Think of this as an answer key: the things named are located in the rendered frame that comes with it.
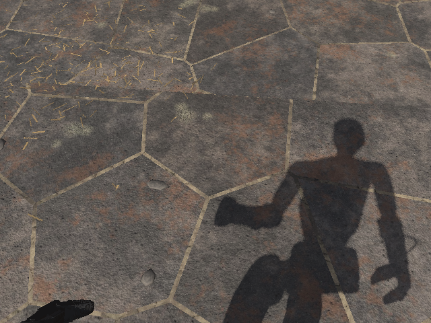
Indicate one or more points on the left robot hand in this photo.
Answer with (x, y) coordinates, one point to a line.
(61, 312)

